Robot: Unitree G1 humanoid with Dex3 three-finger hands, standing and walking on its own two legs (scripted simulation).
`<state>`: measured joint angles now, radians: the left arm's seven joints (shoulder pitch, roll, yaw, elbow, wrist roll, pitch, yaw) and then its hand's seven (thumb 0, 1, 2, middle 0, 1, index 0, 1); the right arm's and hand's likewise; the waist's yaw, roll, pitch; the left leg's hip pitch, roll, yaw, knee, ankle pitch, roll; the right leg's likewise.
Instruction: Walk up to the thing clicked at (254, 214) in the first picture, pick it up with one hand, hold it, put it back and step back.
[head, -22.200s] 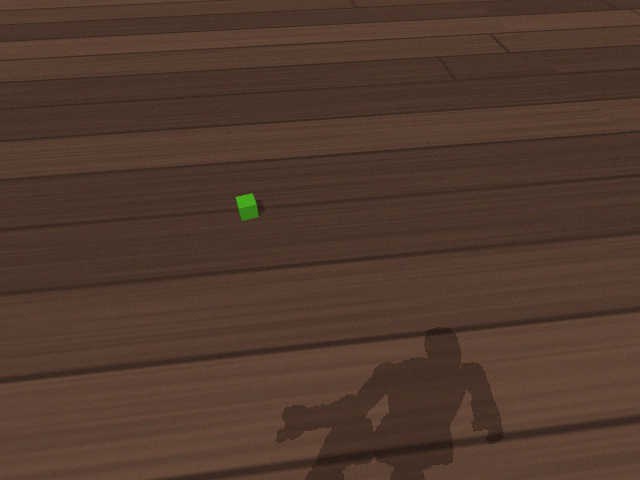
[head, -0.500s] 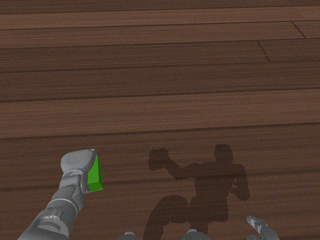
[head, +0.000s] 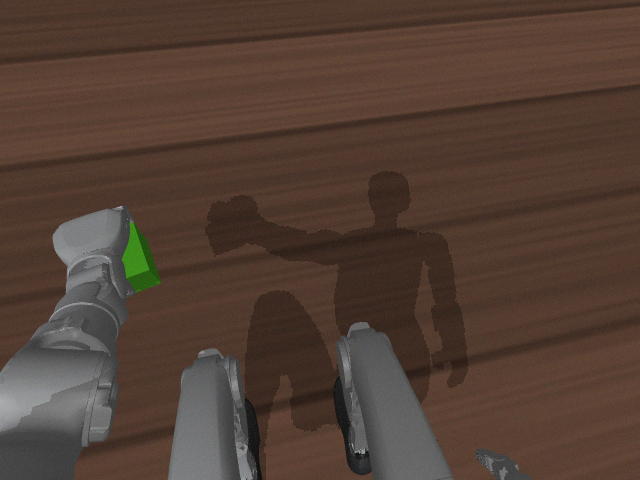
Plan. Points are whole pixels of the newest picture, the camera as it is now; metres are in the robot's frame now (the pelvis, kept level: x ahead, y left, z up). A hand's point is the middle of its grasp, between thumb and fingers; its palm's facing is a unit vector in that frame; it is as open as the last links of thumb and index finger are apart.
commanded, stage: crouch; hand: left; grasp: from above
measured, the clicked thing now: (121, 263) +0.44 +0.24 -0.17
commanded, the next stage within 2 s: lower in 1.08 s
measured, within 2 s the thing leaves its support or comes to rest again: neither
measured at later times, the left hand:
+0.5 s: hand (137, 273) +0.45 +0.25 -0.29, palm faces -0.41 -0.10 -0.91, open 10.9 cm
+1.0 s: hand (149, 276) +0.46 +0.25 -0.35, palm faces -0.41 -0.12 -0.90, open 10.9 cm
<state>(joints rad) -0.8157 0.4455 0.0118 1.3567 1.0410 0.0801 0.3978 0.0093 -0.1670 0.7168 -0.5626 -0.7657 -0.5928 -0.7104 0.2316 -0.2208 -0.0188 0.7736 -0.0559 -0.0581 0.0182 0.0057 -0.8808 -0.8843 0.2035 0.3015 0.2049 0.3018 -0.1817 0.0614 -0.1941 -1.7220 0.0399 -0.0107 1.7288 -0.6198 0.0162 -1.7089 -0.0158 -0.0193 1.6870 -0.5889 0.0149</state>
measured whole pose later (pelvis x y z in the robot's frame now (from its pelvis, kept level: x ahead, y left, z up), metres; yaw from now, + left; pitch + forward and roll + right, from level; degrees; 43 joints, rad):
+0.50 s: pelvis -0.01 -0.01 -0.12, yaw -1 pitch +38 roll -5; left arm -0.93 0.58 0.10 1.41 1.13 0.01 0.45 0.01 -0.17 0.72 -0.57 -0.76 -0.60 -0.71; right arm 0.15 -0.27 0.00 0.77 -0.13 -0.11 0.11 0.00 -0.90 -0.89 0.20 0.30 0.20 0.30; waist -0.22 0.02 -0.13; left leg -2.11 0.03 -0.07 2.14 -0.70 0.00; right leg -2.07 -0.02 -0.06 2.08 -0.67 0.00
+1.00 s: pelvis -0.02 -0.01 -0.19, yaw -3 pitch +36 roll -5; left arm -1.03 0.67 0.16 1.58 1.15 -0.02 0.48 0.01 -0.19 0.72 -0.60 -0.73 -0.62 -0.68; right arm 0.17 -0.28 0.05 0.80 -0.16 -0.13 0.16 0.00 -0.90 -0.89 0.20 0.30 0.20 0.30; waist -0.26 0.02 -0.06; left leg -2.27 0.04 -0.09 2.34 -0.70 0.00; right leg -2.24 -0.01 -0.07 2.27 -0.65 0.00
